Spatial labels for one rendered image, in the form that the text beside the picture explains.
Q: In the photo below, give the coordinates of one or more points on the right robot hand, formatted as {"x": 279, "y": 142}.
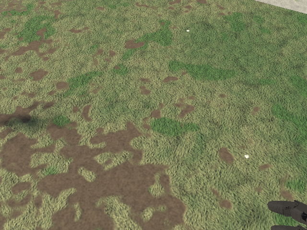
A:
{"x": 295, "y": 209}

